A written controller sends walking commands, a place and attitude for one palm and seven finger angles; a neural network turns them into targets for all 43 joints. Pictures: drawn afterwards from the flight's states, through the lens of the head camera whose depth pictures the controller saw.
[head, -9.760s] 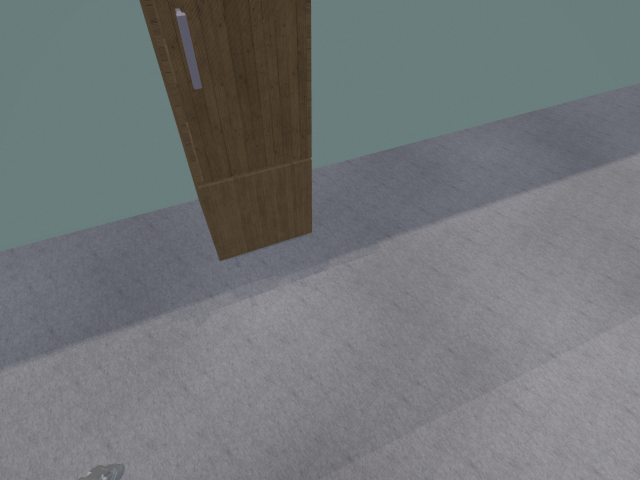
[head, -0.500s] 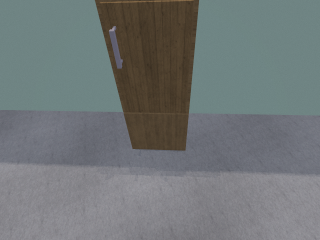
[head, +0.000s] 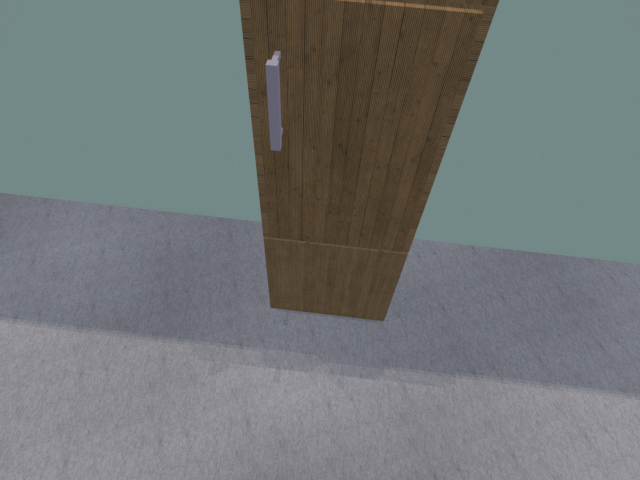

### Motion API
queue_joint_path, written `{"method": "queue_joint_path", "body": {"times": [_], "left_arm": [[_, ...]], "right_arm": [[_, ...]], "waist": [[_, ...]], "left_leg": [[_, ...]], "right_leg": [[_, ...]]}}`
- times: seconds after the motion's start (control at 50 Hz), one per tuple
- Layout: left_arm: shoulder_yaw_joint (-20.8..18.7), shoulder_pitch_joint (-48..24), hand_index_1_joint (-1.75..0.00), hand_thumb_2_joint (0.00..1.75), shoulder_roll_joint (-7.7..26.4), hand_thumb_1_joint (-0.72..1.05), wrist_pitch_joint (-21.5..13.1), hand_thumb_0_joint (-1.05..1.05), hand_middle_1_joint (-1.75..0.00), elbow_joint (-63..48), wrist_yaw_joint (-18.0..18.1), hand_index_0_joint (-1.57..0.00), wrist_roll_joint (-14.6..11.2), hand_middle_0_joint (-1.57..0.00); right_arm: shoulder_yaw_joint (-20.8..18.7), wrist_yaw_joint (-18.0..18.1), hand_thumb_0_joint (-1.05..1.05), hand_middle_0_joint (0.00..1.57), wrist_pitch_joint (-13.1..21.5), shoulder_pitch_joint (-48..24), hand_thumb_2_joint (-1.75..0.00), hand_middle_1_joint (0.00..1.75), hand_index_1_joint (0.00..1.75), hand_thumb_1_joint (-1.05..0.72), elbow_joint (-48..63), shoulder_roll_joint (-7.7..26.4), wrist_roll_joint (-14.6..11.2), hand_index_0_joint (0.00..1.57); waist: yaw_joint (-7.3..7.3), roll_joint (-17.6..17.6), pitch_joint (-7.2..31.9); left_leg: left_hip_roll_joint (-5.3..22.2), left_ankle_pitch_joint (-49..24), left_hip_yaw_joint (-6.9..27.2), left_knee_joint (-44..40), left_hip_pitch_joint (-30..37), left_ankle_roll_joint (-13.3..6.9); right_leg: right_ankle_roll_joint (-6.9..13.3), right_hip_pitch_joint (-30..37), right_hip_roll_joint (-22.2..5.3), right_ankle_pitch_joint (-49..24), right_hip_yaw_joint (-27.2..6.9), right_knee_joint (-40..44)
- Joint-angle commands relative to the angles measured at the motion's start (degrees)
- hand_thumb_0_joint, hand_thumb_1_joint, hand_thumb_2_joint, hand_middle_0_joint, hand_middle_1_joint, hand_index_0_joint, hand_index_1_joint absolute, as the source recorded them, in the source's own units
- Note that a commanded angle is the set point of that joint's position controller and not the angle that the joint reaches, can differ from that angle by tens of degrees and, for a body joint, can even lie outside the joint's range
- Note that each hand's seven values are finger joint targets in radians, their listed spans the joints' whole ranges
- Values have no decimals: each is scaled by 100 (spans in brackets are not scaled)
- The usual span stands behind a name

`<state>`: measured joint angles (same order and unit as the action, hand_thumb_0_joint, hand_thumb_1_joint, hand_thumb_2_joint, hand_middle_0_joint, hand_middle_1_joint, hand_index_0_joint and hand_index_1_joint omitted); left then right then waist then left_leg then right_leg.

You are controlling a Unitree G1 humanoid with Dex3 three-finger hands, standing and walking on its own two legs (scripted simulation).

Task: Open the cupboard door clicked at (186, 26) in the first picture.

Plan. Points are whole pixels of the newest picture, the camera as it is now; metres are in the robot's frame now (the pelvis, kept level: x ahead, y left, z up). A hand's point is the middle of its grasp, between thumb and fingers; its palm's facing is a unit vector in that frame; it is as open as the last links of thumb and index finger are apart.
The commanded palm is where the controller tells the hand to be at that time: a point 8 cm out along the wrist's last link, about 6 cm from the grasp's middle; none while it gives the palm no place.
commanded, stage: take the last steps up to it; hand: left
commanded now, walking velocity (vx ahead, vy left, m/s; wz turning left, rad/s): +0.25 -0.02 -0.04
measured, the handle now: (276, 103) +0.71 +0.15 +0.09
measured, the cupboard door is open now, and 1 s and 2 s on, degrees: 0 0 0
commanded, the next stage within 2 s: come to a stop and stand still in 0.20 s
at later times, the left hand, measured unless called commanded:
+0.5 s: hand (239, 389) +0.27 +0.15 -0.16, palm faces -0.03 -0.98 -0.22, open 7.4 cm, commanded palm none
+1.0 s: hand (162, 472) +0.15 +0.23 -0.16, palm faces +0.04 -0.98 -0.20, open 7.4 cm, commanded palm none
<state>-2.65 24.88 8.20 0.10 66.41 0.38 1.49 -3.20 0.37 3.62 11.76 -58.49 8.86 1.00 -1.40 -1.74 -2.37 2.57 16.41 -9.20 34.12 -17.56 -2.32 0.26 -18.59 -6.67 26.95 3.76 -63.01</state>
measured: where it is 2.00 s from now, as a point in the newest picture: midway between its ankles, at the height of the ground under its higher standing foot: outside the picture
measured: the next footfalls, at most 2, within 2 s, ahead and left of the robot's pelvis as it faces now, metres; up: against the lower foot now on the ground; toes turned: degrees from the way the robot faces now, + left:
right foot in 0.36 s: +0.27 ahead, -0.12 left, +0.00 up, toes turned -9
left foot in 0.74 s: +0.17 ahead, +0.11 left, +0.00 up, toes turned +1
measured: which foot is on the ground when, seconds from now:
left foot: down 0.00-0.38, up 0.40-0.72, down 0.74-1.00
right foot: up 0.00-0.34, down 0.36-0.74, up 0.76-1.00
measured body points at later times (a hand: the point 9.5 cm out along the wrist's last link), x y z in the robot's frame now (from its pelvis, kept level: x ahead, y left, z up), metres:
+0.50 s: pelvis +0.16 -0.02 +0.00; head +0.19 -0.04 +0.45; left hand +0.27 +0.20 -0.14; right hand +0.12 -0.23 -0.17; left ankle +0.07 +0.11 -0.67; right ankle +0.23 -0.11 -0.73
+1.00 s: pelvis +0.14 +0.03 +0.02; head +0.16 +0.06 +0.47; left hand +0.15 +0.28 -0.15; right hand +0.18 -0.20 -0.12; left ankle +0.15 +0.13 -0.73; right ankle +0.10 -0.11 -0.67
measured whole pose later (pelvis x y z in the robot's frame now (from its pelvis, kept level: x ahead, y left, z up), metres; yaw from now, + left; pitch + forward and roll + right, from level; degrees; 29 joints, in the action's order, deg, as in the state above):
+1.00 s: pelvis +0.14 +0.03 +0.02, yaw -1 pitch +0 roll -1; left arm -3.9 16.4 12.9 3.6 61.2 0.2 1.3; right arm -1.3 2.5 0.4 13.6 -59.3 8.3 1.1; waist -0.5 -2.2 -0.6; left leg 1.1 11.7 -3.2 22.2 -10.7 -1.6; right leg -3.1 -21.3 -1.1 22.1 -0.6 -52.2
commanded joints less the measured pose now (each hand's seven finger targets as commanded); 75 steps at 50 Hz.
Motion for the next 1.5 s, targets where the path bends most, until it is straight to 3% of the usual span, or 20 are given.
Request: {"method": "queue_joint_path", "body": {"times": [0.0,0.26,0.3,0.32,0.34,0.36,0.4,0.42,0.56,0.68,0.7,0.72,0.74,0.82,0.96,1.12,1.18,1.22,1.34,1.48], "left_arm": [[-47,-412,-30,90,151,90,-201,0,-30,-620,-79,-20,33,-20],[-67,-1611,-30,90,288,90,-115,0,-30,-1245,-88,-20,-12,-20],[-66,-1033,-30,90,395,90,-197,0,-30,-1062,-61,-20,0,-20],[-99,-501,-30,90,619,90,-276,0,-30,-878,-3,-20,6,-20],[-166,11,-30,90,1034,90,-351,0,-30,-708,91,-20,3,-20],[-161,183,-30,90,1348,90,-327,0,-30,-632,111,-20,-59,-20],[-142,-530,-30,90,1306,90,-255,0,-30,-861,178,-20,-58,-20],[-123,-907,-30,90,1161,90,-173,0,-30,-956,229,-20,-41,-20],[-234,-1696,-30,90,1132,90,69,0,-30,-1421,244,-20,30,-20],[-255,-1604,-30,90,1128,90,168,0,-30,-1433,169,-20,15,-20],[-195,-1513,-30,90,949,90,201,0,-30,-1431,138,-20,-40,-20],[-119,-1365,-30,90,586,90,225,0,-30,-1469,106,-20,-92,-20],[-106,-1401,-30,90,559,90,234,0,-30,-1554,101,-20,-92,-20],[-212,-924,-30,90,789,90,240,0,-30,-1011,-21,-20,-13,-20],[-101,-1145,-30,90,669,90,210,0,-30,-921,-24,-20,-59,-20],[13,-713,-30,90,497,90,113,0,-30,-560,42,-20,-106,-20],[6,-641,-30,90,975,90,-33,0,-30,-401,136,-20,-85,-20],[-11,-838,-30,90,996,90,-79,0,-30,-421,146,-20,-77,-20],[89,-905,-30,90,610,90,-48,0,-30,-393,158,-20,-133,-20],[66,-730,-30,90,584,90,-50,0,-30,-378,159,-20,-135,-20]], "right_arm": [[-15,115,0,20,93,934,-90,30,30,-90,-140,531,38,20],[-50,120,0,20,21,1193,-90,30,30,-90,-407,651,68,20],[-4,141,0,20,-16,1195,-90,30,30,-90,-466,637,41,20],[24,142,0,20,-3,1192,-90,30,30,-90,-475,543,-11,20],[64,137,0,20,0,1378,-90,30,30,-90,-431,353,-83,20],[41,171,0,20,-82,1472,-90,30,30,-90,-388,327,-148,20],[3,192,0,20,-282,1195,-90,30,30,-90,-296,309,-172,20],[-11,199,0,20,-370,1020,-90,30,30,-90,-292,286,-160,20],[-73,78,0,20,-686,895,-90,30,30,-90,-16,220,-54,20],[-32,53,0,20,-473,1096,-90,30,30,-90,88,287,-40,20],[-43,54,0,20,-416,1159,-90,30,30,-90,85,464,-33,20],[-114,59,0,20,-355,1005,-90,30,30,-90,228,860,25,20],[-122,101,0,20,-365,563,-90,30,30,-90,505,1209,71,20],[19,220,0,20,-279,-193,-90,30,30,-90,480,893,54,20],[-71,324,0,20,-264,747,-90,30,30,-90,-5,1026,29,20],[-100,229,0,20,-339,581,-90,30,30,-90,-257,989,-8,20],[56,143,0,20,-329,572,-90,30,30,-90,-258,325,-104,20],[108,136,0,20,-443,368,-90,30,30,-90,-249,235,-2,20],[154,157,0,20,-378,888,-90,30,30,-90,-693,295,-10,20],[170,169,0,20,-399,954,-90,30,30,-90,-723,224,-6,20]], "waist": [[218,604,-274],[218,611,-626],[-46,380,-225],[-280,0,145],[-345,-632,844],[-214,-517,1122],[-121,-975,1096],[-45,-583,778],[218,-751,577],[336,-817,706],[383,-197,583],[343,1337,261],[291,1692,-166],[-45,967,-188],[375,858,312],[192,1151,484],[181,-369,282],[135,-1219,-143],[216,-137,-458],[200,-114,-509]], "left_leg": [[1508,-449,1663,-2397,569,-667],[1368,-2785,699,-1774,1126,-640],[1091,-3721,502,-746,1175,-403],[834,-3655,386,69,764,-135],[239,-1880,125,1223,-142,201],[-226,1635,348,2218,-184,338],[-75,1976,1022,2871,-193,322],[-18,1860,1073,2908,-251,326],[-123,1079,840,2532,-208,466],[-181,-39,538,-270,851,345],[38,-102,877,-1007,1160,294],[1177,504,2473,-2016,666,-29],[1910,909,3357,-2618,-457,-496],[1228,224,2212,-2378,10,-345],[1529,-3395,1872,-1659,1848,-654],[1089,-2525,1644,-1340,1117,-392],[207,-244,808,-767,-12,317],[119,362,733,-552,260,381],[309,-919,866,-1078,719,362],[286,-891,822,-1045,743,369]], "right_leg": [[26,-1379,-185,-777,-165,-380],[50,-726,200,-1484,261,2429],[110,326,488,-1931,457,3175],[117,1312,255,-3449,166,3479],[579,2545,-904,-6382,-1164,3271],[1281,2546,-1822,-8443,-1558,3467],[1559,1684,-1837,-7556,-1615,3709],[1525,1301,-1707,-6918,-1364,3799],[1049,69,-1196,-3857,-710,4333],[597,-170,-692,-1501,-703,3972],[347,-615,-397,-722,-510,3515],[-27,-1086,250,3,-116,2518],[-146,-897,551,232,-200,1773],[-205,-947,532,-681,-708,580],[-372,-978,417,-219,-468,1291],[-184,704,505,-1069,-67,3724],[247,1450,-682,-2266,-1095,4678],[552,469,-765,-1684,-1290,4994],[250,289,-73,-1271,-671,4701],[265,319,-41,-1071,-767,4877]]}}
